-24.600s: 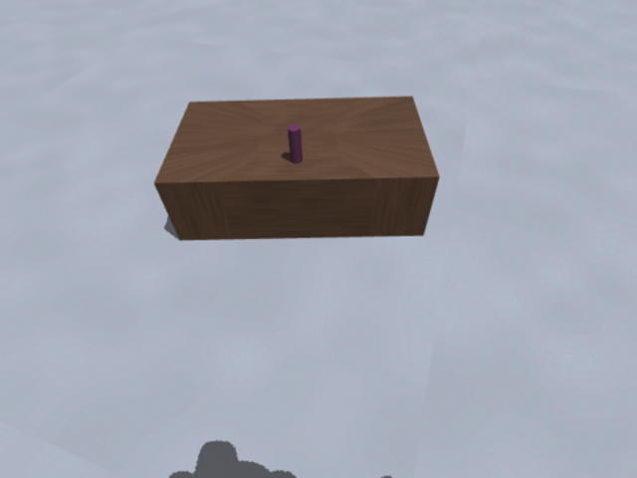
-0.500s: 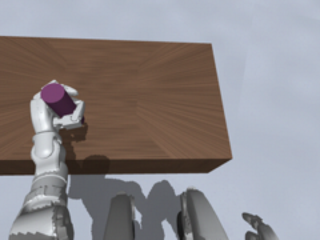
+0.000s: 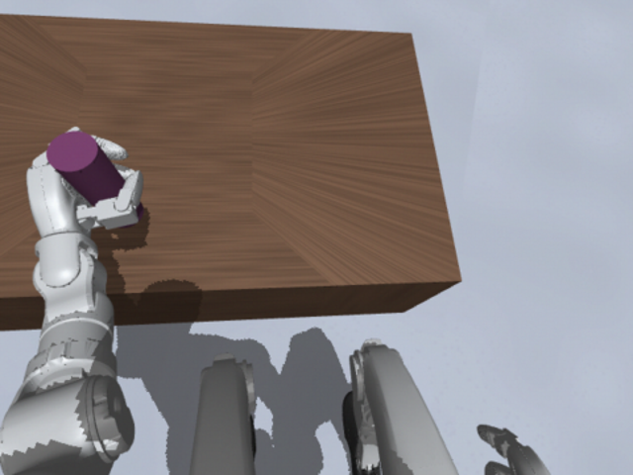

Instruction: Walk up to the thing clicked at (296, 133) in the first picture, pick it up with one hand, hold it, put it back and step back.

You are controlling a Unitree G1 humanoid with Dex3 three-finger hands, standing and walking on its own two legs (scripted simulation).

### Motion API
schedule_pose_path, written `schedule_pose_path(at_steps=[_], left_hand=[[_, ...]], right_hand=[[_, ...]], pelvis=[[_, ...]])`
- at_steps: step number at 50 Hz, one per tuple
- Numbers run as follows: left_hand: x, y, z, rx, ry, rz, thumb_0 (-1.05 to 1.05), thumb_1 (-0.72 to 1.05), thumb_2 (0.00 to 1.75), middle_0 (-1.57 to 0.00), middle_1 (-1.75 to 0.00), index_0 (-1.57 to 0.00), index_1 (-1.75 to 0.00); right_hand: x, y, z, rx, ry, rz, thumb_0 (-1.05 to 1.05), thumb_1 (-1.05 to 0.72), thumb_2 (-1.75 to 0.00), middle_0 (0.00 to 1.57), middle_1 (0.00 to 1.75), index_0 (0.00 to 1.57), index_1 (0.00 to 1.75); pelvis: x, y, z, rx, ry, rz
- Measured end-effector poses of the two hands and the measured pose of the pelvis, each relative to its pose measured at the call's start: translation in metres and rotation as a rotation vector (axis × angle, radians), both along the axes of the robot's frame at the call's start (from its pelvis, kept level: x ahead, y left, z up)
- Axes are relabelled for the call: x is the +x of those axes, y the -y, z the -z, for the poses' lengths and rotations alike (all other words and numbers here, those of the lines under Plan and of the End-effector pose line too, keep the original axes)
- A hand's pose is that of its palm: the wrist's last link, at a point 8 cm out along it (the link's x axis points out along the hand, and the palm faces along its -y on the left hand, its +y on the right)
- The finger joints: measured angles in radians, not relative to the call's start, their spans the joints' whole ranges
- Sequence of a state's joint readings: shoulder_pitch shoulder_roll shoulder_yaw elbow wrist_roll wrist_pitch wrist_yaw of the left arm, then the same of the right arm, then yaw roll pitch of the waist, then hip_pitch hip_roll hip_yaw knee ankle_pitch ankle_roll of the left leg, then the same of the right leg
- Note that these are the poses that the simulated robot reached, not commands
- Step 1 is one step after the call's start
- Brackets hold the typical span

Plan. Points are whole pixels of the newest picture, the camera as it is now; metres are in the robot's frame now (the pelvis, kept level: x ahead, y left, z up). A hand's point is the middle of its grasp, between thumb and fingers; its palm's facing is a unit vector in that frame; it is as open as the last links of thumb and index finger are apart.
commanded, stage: crouch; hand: left
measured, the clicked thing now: (103, 186) +0.47 +0.25 +0.00
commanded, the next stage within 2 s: lower in 0.12 s
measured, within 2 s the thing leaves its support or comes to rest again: rests again in 1.52 s
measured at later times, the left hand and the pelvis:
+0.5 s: hand (131, 207) +0.47 +0.24 -0.07, palm faces +0.21 -0.98 -0.03, open 6.2 cm; pelvis -0.01 +0.00 -0.05, yaw -1 degrees
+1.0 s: hand (141, 219) +0.48 +0.24 -0.12, palm faces +0.20 -0.98 -0.04, open 6.2 cm; pelvis -0.03 +0.00 -0.11, yaw -1 degrees
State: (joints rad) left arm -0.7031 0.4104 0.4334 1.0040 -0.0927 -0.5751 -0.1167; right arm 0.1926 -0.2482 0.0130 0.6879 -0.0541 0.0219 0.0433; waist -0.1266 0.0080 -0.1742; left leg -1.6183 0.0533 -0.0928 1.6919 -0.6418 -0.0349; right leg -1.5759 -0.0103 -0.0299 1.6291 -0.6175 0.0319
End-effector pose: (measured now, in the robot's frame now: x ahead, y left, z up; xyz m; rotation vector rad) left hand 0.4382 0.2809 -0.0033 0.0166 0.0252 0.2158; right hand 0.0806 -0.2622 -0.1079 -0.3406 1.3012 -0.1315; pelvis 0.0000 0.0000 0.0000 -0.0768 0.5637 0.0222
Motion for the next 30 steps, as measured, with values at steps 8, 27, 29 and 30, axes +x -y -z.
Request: schedule_pose_path(at_steps=[8, 27, 29, 30], left_hand=[[0.002, 0.0, 0.012, 0.004, -0.008, -0.006, 0.0, 0.02, 1.17, -0.92, -1.16, -0.97, -1.14], [0.002, -0.003, 0.071, 0.015, -0.013, 0.007, 0.0, 0.02, 1.17, -0.92, -1.16, -0.97, -1.14], [0.003, -0.003, 0.076, 0.017, -0.005, 0.009, 0.0, 0.02, 1.17, -0.92, -1.16, -0.97, -1.14], [0.003, -0.003, 0.078, 0.016, -0.001, 0.009, 0.0, 0.02, 1.17, -0.92, -1.16, -0.97, -1.14]], right_hand=[[0.001, -0.003, 0.016, 0.016, 0.004, -0.001, 0.0, -0.92, -0.9, 0.2, 0.3, 0.21, 0.3], [-0.01, 0.005, 0.06, -0.009, -0.023, -0.034, 0.0, -0.92, -0.9, 0.2, 0.3, 0.21, 0.3], [-0.012, 0.005, 0.067, -0.01, -0.025, -0.036, 0.0, -0.92, -0.9, 0.2, 0.3, 0.21, 0.3], [-0.012, 0.005, 0.07, -0.01, -0.025, -0.036, 0.0, -0.92, -0.91, 0.2, 0.3, 0.21, 0.3]], pelvis=[[-0.003, 0.002, 0.012, 0.003, -0.011, 0.003], [-0.014, 0.003, 0.061, 0.0, -0.047, 0.01], [-0.015, 0.004, 0.067, 0.001, -0.047, 0.01], [-0.016, 0.004, 0.07, 0.001, -0.047, 0.01]])
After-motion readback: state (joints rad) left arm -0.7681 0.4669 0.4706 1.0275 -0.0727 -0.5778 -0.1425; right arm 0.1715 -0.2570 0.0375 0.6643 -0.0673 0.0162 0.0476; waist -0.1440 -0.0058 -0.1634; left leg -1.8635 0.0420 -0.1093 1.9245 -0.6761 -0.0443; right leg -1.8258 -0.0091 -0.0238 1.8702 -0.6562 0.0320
